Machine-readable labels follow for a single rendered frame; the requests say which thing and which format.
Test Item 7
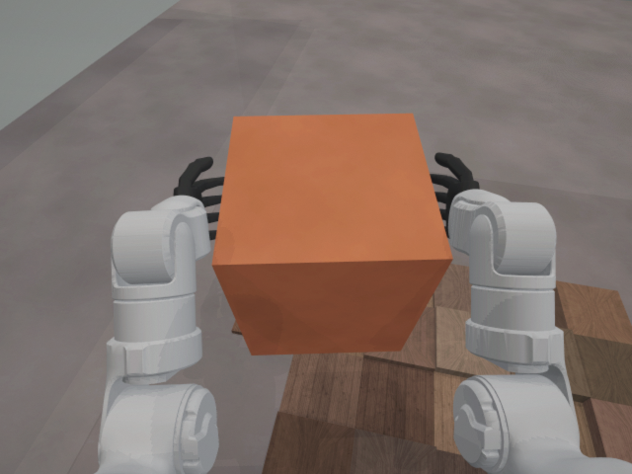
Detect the robot left forearm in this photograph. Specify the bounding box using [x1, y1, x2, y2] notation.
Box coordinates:
[98, 196, 211, 466]

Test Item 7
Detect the robot right forearm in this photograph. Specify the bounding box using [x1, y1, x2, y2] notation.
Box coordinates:
[448, 189, 580, 443]

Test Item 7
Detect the robot left upper arm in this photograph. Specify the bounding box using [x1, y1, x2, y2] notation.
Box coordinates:
[94, 384, 219, 474]

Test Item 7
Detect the left robot hand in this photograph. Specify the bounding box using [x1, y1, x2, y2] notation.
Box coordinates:
[174, 157, 224, 240]

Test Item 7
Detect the robot right upper arm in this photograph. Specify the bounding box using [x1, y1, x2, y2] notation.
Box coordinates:
[453, 374, 632, 474]

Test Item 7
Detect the carton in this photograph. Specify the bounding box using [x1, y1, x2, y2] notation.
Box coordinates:
[212, 114, 453, 356]

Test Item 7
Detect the right robot hand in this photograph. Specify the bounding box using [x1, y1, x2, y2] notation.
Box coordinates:
[430, 152, 480, 238]

